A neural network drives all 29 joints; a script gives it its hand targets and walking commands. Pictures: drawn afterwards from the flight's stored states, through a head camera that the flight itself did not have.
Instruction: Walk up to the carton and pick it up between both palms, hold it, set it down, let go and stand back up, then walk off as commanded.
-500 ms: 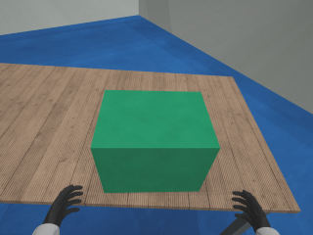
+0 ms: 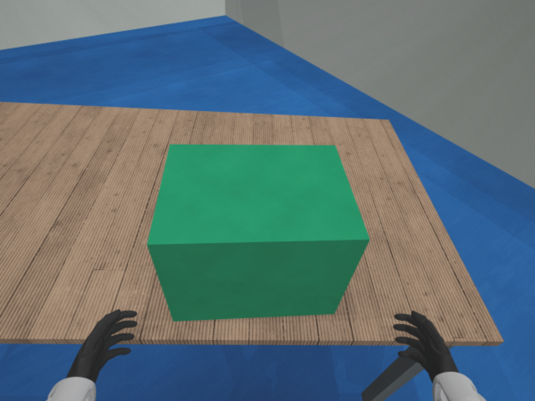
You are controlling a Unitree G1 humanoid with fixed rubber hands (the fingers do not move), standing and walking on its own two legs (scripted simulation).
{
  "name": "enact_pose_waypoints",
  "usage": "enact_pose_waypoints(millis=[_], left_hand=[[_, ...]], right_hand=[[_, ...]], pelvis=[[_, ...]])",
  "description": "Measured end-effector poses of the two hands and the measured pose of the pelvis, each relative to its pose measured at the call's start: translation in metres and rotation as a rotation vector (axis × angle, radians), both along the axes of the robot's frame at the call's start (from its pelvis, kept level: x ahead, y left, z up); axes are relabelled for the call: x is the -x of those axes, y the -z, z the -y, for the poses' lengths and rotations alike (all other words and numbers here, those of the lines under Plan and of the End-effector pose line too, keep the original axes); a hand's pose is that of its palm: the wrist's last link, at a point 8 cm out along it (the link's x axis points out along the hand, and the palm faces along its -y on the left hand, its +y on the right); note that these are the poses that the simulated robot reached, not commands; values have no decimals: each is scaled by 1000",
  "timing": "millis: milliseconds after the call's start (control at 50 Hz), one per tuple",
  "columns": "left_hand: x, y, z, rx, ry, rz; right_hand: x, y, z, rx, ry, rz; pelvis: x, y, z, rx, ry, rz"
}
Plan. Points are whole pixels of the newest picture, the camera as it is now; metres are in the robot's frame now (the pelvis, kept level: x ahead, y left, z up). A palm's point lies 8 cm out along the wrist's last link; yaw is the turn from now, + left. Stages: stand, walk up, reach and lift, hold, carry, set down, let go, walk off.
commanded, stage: walk off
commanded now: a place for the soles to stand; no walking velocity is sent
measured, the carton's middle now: (255, 232) +0.41 +0.03 +0.01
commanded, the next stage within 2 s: none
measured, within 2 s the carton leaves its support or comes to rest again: neither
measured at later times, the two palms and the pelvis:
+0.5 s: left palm (91, 370) +0.19 +0.25 -0.04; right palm out of the picture +0.15 -0.28 -0.09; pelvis -0.02 -0.01 -0.02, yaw +0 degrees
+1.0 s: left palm (79, 397) +0.16 +0.26 -0.05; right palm out of the picture +0.06 -0.29 -0.11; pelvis -0.06 -0.01 -0.02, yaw +0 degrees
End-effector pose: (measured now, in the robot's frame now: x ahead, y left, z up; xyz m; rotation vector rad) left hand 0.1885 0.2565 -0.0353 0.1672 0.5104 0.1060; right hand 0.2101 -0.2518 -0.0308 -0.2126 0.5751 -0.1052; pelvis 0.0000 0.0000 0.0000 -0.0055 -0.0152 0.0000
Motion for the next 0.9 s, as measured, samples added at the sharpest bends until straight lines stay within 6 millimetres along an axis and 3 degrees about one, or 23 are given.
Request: enact_pose_waypoints(millis=[280, 400, 500, 640, 780, 900], left_hand=[[1, 1, -4, 6, 51, 16], [2, 2, -2, -20, 53, 27], [3, 1, 4, -97, 44, 32], [4, -1, 4, -138, 38, -14], [5, 1, 1, -113, 61, 14], [10, 2, -2, -122, 54, -1]], right_hand=[[12, 4, 2, 32, 31, -21], [36, 25, 9, 25, 59, -114], [56, 56, 26, 3, 73, -191], [98, 81, 34, 0, 122, -327], [125, 86, 26, 27, 135, -394], [140, 77, 28, 37, 160, -368]], pelvis=[[7, 5, -7, 15, 4, 24], [12, 10, -4, 9, 4, 47], [18, 22, 11, -13, 7, 37], [21, 20, 13, -18, 12, 25], [31, 23, 3, 3, 1, -10], [43, 20, 0, 14, 3, 10]])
